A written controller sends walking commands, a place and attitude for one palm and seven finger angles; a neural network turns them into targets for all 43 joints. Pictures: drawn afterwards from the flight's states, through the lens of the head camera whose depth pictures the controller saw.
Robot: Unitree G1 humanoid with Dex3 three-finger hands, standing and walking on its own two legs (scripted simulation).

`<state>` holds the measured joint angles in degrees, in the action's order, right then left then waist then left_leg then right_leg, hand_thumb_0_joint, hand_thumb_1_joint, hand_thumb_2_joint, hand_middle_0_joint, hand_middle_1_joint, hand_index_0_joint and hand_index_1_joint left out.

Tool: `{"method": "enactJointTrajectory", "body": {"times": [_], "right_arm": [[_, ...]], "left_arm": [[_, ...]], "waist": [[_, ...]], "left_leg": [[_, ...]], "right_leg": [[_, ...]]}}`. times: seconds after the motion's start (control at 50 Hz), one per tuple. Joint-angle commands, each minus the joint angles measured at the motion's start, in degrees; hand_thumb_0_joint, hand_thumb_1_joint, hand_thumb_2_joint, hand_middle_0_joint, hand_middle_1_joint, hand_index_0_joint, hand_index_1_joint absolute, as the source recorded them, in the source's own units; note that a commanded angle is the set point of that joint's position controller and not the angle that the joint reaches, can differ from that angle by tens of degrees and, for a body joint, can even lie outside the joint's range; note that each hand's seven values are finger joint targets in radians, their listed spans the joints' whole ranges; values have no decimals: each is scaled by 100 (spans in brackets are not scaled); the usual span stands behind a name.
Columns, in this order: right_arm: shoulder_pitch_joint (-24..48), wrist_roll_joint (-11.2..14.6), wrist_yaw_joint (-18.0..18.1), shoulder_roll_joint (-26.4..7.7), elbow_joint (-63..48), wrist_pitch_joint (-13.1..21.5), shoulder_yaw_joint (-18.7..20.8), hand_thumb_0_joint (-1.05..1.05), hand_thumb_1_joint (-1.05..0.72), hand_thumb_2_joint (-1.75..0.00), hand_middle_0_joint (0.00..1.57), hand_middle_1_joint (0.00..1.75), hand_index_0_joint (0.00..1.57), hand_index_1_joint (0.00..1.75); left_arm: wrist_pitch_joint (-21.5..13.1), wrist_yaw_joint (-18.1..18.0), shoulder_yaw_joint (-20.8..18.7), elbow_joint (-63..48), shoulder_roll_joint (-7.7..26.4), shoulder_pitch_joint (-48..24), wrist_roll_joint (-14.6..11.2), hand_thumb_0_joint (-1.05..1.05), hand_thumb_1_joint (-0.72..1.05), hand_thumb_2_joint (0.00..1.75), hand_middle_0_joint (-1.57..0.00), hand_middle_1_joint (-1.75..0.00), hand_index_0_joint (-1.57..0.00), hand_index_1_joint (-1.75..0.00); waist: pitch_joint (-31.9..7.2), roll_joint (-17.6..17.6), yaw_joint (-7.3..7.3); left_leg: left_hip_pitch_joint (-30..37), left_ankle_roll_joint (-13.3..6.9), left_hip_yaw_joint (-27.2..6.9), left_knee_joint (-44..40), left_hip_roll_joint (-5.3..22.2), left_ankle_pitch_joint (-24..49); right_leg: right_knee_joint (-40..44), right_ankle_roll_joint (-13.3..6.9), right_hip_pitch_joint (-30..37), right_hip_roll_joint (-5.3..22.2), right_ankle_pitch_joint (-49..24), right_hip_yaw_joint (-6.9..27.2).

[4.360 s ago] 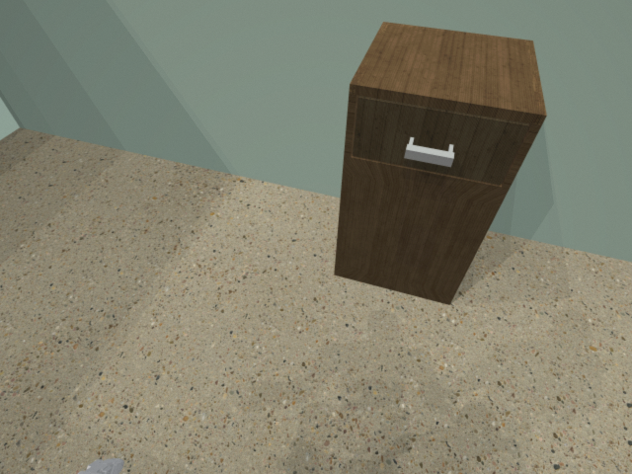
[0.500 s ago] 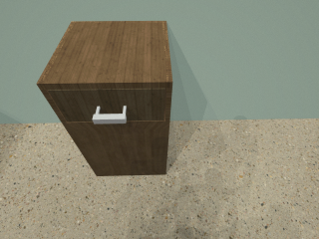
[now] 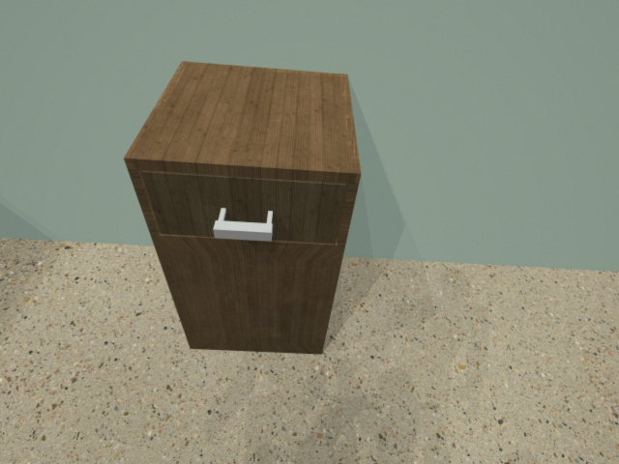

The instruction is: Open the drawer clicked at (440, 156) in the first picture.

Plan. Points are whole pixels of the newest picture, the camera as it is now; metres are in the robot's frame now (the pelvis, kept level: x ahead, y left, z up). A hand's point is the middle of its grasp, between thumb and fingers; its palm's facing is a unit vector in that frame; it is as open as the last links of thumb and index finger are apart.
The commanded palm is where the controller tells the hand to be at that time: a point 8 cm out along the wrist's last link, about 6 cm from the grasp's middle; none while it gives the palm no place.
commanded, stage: come to a stop and stand still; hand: left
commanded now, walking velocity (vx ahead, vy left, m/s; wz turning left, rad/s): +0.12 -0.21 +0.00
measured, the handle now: (245, 222) +0.59 +0.17 -0.09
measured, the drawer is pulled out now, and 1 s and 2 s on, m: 0.00 0.00 0.00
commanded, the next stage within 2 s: look again from close up in 0.74 s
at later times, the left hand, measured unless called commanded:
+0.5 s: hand out of the picture +0.09 +0.16 -0.18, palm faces -0.01 -0.98 -0.21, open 7.2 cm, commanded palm none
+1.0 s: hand out of the picture +0.04 +0.15 -0.17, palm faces +0.04 -0.98 -0.21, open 7.3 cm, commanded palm none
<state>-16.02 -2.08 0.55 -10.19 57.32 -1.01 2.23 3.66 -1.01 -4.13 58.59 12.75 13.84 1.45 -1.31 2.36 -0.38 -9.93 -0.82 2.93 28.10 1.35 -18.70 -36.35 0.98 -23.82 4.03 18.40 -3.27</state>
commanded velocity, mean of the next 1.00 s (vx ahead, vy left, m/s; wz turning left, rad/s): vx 0.00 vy -0.04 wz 0.00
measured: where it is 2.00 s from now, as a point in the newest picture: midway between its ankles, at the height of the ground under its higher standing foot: outside the picture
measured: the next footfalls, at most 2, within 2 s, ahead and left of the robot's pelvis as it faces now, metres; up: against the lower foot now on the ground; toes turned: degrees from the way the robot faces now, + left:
right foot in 0.40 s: +0.06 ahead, -0.13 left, +0.00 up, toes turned -5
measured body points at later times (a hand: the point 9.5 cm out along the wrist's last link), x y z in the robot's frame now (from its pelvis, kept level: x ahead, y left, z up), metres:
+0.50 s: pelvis +0.04 -0.02 +0.00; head +0.07 -0.03 +0.45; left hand +0.09 +0.21 -0.16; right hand -0.05 -0.22 -0.16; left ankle -0.03 +0.11 -0.73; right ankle +0.02 -0.13 -0.74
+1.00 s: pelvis +0.03 -0.03 +0.00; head +0.05 -0.03 +0.45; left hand +0.03 +0.20 -0.16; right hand +0.07 -0.27 -0.15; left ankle -0.03 +0.11 -0.74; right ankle +0.02 -0.13 -0.74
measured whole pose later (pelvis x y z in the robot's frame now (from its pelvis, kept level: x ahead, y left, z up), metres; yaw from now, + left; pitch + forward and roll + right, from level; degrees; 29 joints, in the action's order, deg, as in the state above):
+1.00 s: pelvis +0.03 -0.03 +0.00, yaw +1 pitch +0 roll -1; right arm -14.4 -1.2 2.3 -11.0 58.1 0.2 1.1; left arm -1.1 -1.9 -0.5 60.2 9.4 17.0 0.8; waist 1.8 -1.1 0.5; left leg -8.8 1.2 2.5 29.8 3.8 -20.9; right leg -29.3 -1.9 -12.4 0.0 17.0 -6.4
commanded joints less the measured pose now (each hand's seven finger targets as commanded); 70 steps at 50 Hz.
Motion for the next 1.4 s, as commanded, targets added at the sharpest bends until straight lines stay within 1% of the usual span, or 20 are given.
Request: {"method": "enactJointTrajectory", "body": {"times": [0.0, 0.04, 0.14, 0.26, 0.34, 0.38, 0.42, 0.46, 0.56, 0.6, 0.8, 0.82, 0.84, 0.86, 0.88, 0.92, 0.94, 1.04, 1.14, 1.38], "right_arm": [[110, 24, 144, -752, -141, 167, -15, 0, -90, -90, 20, 30, 20, 30], [-187, 67, 192, -641, 3, 266, -37, 0, -90, -90, 20, 30, 20, 30], [-1189, 56, 346, -564, 480, 315, -20, 0, -90, -90, 20, 30, 20, 30], [-1205, 32, 384, -543, 759, 224, 30, 0, -90, -90, 20, 30, 20, 30], [-1069, 88, 337, -407, 859, 217, 51, 0, -90, -90, 20, 30, 20, 30], [-1149, 156, 284, -10, 844, 265, -32, 0, -90, -90, 20, 30, 20, 30], [-1010, 161, 267, 174, 767, 161, -75, 0, -90, -90, 20, 30, 20, 30], [-842, 147, 266, 137, 781, 106, -79, 0, -90, -90, 20, 30, 20, 30], [-835, 115, 273, 23, 993, 169, -108, 0, -90, -90, 20, 30, 20, 30], [-689, 122, 284, -48, 962, 174, -101, 0, -90, -90, 20, 30, 20, 30], [-279, 116, 263, -312, 776, 140, -152, 0, -90, -90, 20, 30, 20, 30], [-97, 98, 156, -831, 121, 118, -27, 0, -90, -90, 20, 30, 20, 30], [-16, 61, 158, -720, -46, 191, -63, 0, -90, -90, 20, 30, 20, 30], [-168, 57, 182, -593, -62, 224, -19, 0, -90, -90, 20, 30, 20, 30], [-244, 83, 197, -548, -69, 245, -32, 0, -90, -90, 20, 30, 20, 30], [-309, 102, 179, -507, -191, 219, -60, 0, -90, -90, 20, 30, 20, 30], [-272, 114, 181, -584, -206, 209, -31, 0, -90, -90, 20, 30, 20, 30], [-168, 105, 158, -698, -170, 162, -40, 0, -90, -90, 20, 30, 20, 30], [-72, 96, 114, -666, -105, 149, -132, 0, -90, -90, 20, 30, 20, 30], [-316, 113, 74, -632, 122, 183, -133, 0, -90, -90, 20, 30, 20, 30]], "left_arm": [[-226, 127, -35, -184, 177, 128, 48, 0, 90, 90, -20, -30, -20, -30], [-281, 151, 0, 10, 135, 362, 21, 0, 90, 90, -20, -30, -20, -30], [-247, 128, 73, -21, 78, 47, 7, 0, 90, 90, -20, -30, -20, -30], [-228, 106, 150, 22, -178, -242, -78, 0, 90, 90, -20, -30, -20, -30], [-343, 37, 140, 326, -184, 259, -97, 0, 90, 90, -20, -30, -20, -30], [-453, -55, 122, 571, 148, 657, -96, 0, 90, 90, -20, -30, -20, -30], [-478, -112, 116, 634, 278, 746, -94, 0, 90, 90, -20, -30, -20, -30], [-474, -137, 173, 579, 134, 486, -95, 0, 90, 90, -20, -30, -20, -30], [-470, -149, 219, 509, -55, 216, -150, 0, 90, 90, -20, -30, -20, -30], [-462, -151, 215, 525, 20, 247, -137, 0, 90, 90, -20, -30, -20, -30], [-461, -124, 256, 536, 136, 258, -115, 0, 90, 90, -20, -30, -20, -30], [-556, -102, 330, 71, 879, 433, -14, 0, 90, 90, -20, -30, -20, -30], [-578, -143, 249, 86, 425, 503, -76, 0, 90, 90, -20, -30, -20, -30], [-623, -146, 219, -30, 591, 425, -60, 0, 90, 90, -20, -30, -20, -30], [-655, -147, 201, -66, 546, 508, -62, 0, 90, 90, -20, -30, -20, -30], [-644, -152, 223, -140, 566, 616, -66, 0, 90, 90, -20, -30, -20, -30], [-625, -157, 206, -153, 569, 642, -63, 0, 90, 90, -20, -30, -20, -30], [-490, -138, 268, -281, 452, 388, -78, 0, 90, 90, -20, -30, -20, -30], [-412, -130, 345, -187, 350, 470, -90, 0, 90, 90, -20, -30, -20, -30], [-394, -132, 383, -5, 125, 688, -60, 0, 90, 90, -20, -30, -20, -30]], "waist": [[1123, -1161, -151], [785, -900, -93], [520, -761, 249], [359, -1225, 353], [173, -986, 73], [-163, -172, 44], [-279, 869, 29], [49, 729, 62], [231, -412, 112], [185, -486, 88], [282, -223, 77], [1073, 470, 88], [610, -109, 69], [-126, -570, 180], [-544, -469, 155], [-690, 398, 144], [-552, 570, 114], [213, -247, 151], [668, -449, 53], [774, -400, -13]], "left_leg": [[-1015, -499, -1643, -2425, 1302, -1454], [-273, -430, -1156, -2158, 1110, -280], [1007, -747, -1188, -1482, 1556, 2885], [847, -817, -929, -894, 1466, 4113], [384, -436, -717, -404, 1107, 3407], [-709, -7, -246, -33, 628, 1618], [-753, 152, 78, 170, 270, -164], [-689, 153, -34, 361, 358, -465], [274, 111, -159, -505, 658, 2592], [362, 107, -115, -479, 658, 2862], [512, 93, -115, -788, 635, 2128], [-181, 50, -263, -455, 336, 1403], [-283, 13, -151, -229, 415, 899], [-128, -23, -229, -22, 332, 1094], [-109, -13, -197, 97, 303, 1144], [-336, -37, -119, 218, 193, 804], [-415, -48, -136, 247, 155, 571], [-95, -95, -269, -140, 439, 1447], [-538, -103, -405, -560, 487, 657], [-912, -156, -654, -1266, 564, -276]], "right_leg": [[-1980, -60, -671, -309, -74, 442], [-2092, 22, -819, -301, -389, 437], [-1713, 114, -1057, -190, -19, 420], [-391, 14, -25, -189, 496, 157], [1380, -79, 1262, -236, -1056, -77], [1280, -372, 2672, 703, -3207, 735], [1275, -703, 2636, 1069, -4253, 1045], [1464, -800, 2260, 995, -4307, 909], [1122, -409, 1755, 264, -3489, 327], [1126, -350, 1847, 259, -3492, 298], [1478, -324, 1780, 264, -2991, 417], [1418, -252, 1321, 86, -2380, 443], [1247, -350, 1369, 392, -2291, 797], [1146, -497, 1743, 492, -2988, 895], [1047, -564, 2061, 564, -3634, 930], [907, -612, 2459, 644, -4683, 888], [943, -599, 2400, 684, -4580, 859], [1010, -389, 1394, 255, -2324, 425], [1321, -256, 1253, 163, -943, 420], [1312, -106, 1410, 139, -826, 260]]}}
